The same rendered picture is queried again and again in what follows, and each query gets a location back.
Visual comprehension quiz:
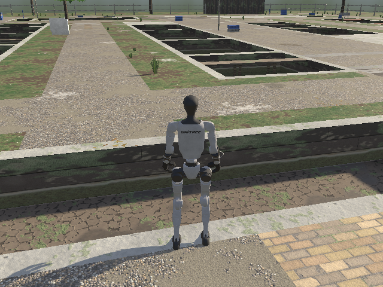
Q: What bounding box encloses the right robot foot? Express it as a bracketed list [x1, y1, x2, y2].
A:
[201, 231, 210, 246]

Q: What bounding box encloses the humanoid robot head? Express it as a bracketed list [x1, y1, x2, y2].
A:
[181, 95, 201, 124]

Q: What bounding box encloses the robot left forearm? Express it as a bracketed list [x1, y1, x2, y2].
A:
[163, 145, 172, 164]

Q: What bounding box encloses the right robot upper arm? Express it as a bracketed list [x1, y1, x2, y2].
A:
[203, 121, 218, 154]

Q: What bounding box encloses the left robot upper arm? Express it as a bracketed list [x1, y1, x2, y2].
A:
[165, 121, 178, 154]

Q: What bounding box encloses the robot left hand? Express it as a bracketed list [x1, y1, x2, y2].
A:
[162, 161, 176, 172]

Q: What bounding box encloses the robot right forearm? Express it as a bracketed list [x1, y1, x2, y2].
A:
[211, 145, 220, 164]

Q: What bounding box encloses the robot right hand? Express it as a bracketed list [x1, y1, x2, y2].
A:
[207, 162, 221, 173]

